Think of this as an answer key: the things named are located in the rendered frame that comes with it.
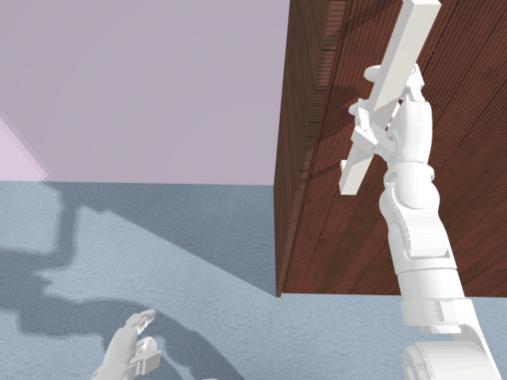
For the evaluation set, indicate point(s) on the left robot hand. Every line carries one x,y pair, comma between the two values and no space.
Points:
142,357

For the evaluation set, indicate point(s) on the right robot upper arm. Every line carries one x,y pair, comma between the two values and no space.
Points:
446,360

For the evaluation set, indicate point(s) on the robot left forearm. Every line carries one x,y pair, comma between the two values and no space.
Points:
112,371

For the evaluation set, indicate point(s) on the wardrobe door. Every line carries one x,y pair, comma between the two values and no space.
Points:
341,243

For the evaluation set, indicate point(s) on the right robot hand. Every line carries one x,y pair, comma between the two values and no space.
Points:
410,125

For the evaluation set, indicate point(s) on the handle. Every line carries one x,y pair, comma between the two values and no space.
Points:
414,22

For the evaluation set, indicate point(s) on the robot right forearm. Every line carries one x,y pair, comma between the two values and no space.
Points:
432,295

